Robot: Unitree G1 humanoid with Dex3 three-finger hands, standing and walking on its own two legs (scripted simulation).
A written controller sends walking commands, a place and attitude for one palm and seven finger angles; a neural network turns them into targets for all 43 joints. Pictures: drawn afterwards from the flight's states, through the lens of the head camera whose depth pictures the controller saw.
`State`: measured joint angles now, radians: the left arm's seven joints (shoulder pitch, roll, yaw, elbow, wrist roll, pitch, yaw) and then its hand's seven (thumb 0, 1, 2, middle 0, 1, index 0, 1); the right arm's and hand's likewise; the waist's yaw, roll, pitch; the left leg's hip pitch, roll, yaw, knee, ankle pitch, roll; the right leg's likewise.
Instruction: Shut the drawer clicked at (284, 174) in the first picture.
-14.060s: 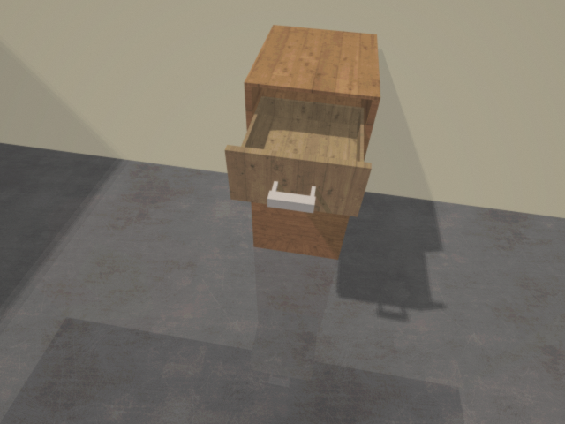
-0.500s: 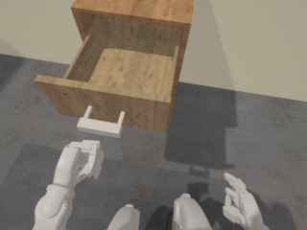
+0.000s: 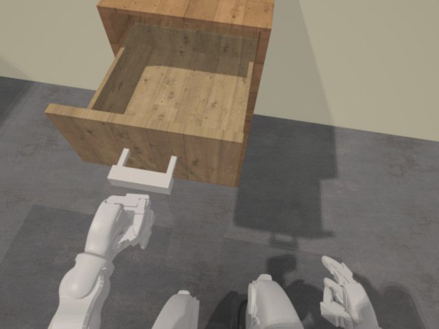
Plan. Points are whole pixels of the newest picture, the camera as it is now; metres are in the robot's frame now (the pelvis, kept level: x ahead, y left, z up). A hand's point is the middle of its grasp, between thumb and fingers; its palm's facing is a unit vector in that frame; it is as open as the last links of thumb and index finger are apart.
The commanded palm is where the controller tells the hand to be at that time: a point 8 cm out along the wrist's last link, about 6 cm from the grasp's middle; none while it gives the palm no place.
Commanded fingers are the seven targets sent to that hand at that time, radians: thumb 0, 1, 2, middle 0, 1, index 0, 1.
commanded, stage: push the drawer shut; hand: left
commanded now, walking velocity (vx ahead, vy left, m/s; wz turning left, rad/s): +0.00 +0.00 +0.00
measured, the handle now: (145, 168) +0.39 +0.15 +0.03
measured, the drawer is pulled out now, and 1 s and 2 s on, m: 0.29 0.23 0.10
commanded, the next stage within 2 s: none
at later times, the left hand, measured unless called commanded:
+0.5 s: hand (148, 213) +0.31 +0.13 +0.02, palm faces -0.20 -0.98 -0.05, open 3.0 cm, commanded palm +0.32 +0.18 +0.03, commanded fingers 0.00 0.90 0.90 -1.40 -1.60 -1.40 -1.60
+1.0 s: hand (156, 182) +0.37 +0.13 +0.02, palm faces -0.19 -0.98 -0.06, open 2.9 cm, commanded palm +0.37 +0.17 +0.03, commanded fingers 0.00 0.90 0.90 -1.40 -1.60 -1.40 -1.60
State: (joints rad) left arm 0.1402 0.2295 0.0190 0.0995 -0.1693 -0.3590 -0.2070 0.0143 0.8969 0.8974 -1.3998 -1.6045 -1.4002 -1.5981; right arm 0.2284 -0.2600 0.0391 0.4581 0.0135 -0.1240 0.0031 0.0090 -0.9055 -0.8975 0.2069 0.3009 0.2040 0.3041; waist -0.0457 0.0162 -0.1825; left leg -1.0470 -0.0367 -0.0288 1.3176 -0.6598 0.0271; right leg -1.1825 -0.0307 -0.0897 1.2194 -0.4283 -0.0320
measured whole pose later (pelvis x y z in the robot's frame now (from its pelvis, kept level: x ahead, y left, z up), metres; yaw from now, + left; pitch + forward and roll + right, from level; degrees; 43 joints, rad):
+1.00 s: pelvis -0.02 +0.01 +0.00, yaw +1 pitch +23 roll -2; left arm -0.37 0.26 0.04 0.54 -0.14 -0.37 -0.17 -0.02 0.77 0.95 -1.40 -1.60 -1.40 -1.60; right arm 0.23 -0.26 0.05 0.57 0.01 -0.10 -0.02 0.01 -0.91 -0.90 0.21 0.30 0.20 0.30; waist -0.08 0.01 -0.15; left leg -1.10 -0.05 -0.03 1.32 -0.61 0.04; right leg -1.22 -0.05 -0.09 1.20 -0.38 -0.02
